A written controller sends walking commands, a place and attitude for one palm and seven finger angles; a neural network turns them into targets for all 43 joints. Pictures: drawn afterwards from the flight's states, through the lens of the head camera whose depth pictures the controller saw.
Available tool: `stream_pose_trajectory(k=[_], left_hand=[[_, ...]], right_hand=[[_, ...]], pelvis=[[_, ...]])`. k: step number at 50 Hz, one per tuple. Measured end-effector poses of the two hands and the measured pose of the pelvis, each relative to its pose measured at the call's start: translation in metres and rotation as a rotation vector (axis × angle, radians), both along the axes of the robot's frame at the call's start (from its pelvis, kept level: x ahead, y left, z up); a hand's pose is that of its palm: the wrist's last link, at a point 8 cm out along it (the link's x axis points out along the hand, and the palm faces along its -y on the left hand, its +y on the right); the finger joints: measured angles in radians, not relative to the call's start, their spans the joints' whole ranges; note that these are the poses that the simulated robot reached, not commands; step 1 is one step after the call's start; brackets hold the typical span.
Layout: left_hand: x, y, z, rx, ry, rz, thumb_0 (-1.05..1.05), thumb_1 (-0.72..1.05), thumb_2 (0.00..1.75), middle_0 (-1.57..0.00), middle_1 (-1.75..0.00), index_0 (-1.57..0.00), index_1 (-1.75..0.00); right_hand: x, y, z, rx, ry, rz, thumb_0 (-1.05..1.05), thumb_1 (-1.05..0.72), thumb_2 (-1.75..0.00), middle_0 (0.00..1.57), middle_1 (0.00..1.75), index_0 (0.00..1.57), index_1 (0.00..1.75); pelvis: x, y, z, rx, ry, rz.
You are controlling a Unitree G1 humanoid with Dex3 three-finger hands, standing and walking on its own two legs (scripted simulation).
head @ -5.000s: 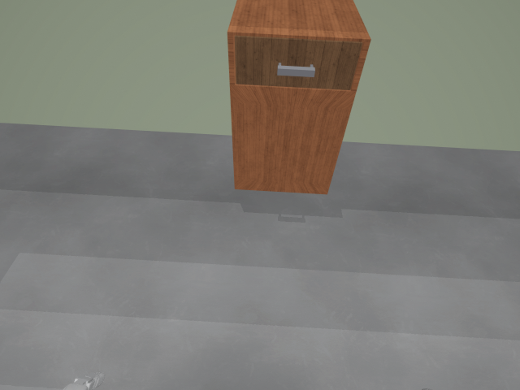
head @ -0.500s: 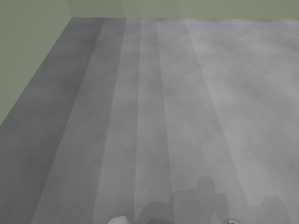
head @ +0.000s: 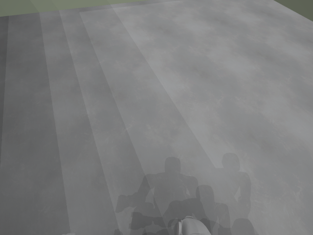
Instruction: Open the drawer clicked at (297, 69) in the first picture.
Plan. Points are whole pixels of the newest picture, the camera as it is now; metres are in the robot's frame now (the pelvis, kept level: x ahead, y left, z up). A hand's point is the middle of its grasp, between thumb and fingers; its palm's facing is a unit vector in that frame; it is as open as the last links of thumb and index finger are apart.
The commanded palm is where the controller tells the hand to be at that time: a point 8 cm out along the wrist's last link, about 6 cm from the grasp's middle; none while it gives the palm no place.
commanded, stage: turn to face it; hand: left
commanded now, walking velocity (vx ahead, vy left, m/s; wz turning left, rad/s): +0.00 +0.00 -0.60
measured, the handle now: out of the picture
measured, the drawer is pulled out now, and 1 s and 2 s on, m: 0.00 0.00 0.00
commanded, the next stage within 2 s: none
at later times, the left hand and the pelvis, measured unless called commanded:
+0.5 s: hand (114, 217) +0.19 +0.13 -0.16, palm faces +0.05 -0.99 -0.15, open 7.3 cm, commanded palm none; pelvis +0.07 -0.03 -0.01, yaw +3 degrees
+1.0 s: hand out of the picture +0.08 +0.21 -0.16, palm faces +0.33 -0.91 -0.27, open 7.4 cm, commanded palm none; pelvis +0.05 -0.03 +0.00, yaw +17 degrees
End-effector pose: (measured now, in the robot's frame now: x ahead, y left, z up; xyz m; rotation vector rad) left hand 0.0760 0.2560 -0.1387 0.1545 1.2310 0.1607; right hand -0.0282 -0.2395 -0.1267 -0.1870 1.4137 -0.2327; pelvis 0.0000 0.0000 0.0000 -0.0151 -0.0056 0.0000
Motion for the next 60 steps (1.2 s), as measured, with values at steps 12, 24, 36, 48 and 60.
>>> stream_pose_trajectory(k=[12,24,36,48,60], left_hand=[[0.145,-0.084,0.008,0.022,-0.191,-0.233,0.00,0.91,0.90,-0.20,-0.30,-0.20,-0.30],[0.109,-0.084,0.004,-0.054,-0.160,-0.047,0.00,0.91,0.90,-0.20,-0.30,-0.20,-0.30],[0.002,0.005,-0.017,0.016,0.062,0.182,0.00,0.91,0.90,-0.20,-0.30,-0.20,-0.30],[-0.021,0.002,0.010,0.071,-0.001,0.288,0.01,0.91,0.90,-0.20,-0.30,-0.19,-0.30],[-0.050,-0.073,0.028,0.099,-0.082,0.406,0.00,0.91,0.90,-0.20,-0.30,-0.20,-0.30]], right_hand=[[0.003,-0.017,-0.036,0.092,0.084,-0.182,0.01,-0.91,-0.90,0.20,0.30,0.20,0.30],[0.112,-0.016,-0.022,0.088,-0.064,0.005,0.01,-0.92,-0.90,0.20,0.30,0.20,0.30],[0.178,-0.002,0.002,-0.013,-0.158,0.213,0.01,-0.91,-0.90,0.20,0.30,0.20,0.30],[0.206,-0.006,0.003,0.039,-0.180,0.332,0.01,-0.90,-0.90,0.20,0.30,0.20,0.30],[0.243,-0.046,-0.015,0.090,-0.163,0.466,0.01,-0.91,-0.90,0.20,0.30,0.20,0.30]], pelvis=[[0.049,-0.036,-0.017,0.020,-0.013,-0.093],[0.069,-0.031,-0.007,0.005,-0.017,0.036],[0.063,-0.001,-0.008,-0.016,0.010,0.156],[0.055,-0.020,0.001,-0.013,0.017,0.278],[0.048,-0.071,-0.001,0.036,0.011,0.451]])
